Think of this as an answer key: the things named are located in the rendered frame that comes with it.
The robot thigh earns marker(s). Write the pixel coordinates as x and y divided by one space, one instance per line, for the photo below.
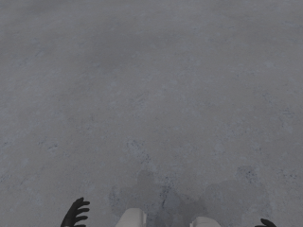
133 217
204 222

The robot left thigh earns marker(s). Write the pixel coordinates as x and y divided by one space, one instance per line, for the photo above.
133 217

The left robot hand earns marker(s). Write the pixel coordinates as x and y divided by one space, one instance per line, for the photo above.
71 217

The robot right thigh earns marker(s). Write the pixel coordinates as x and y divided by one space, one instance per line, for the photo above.
204 222

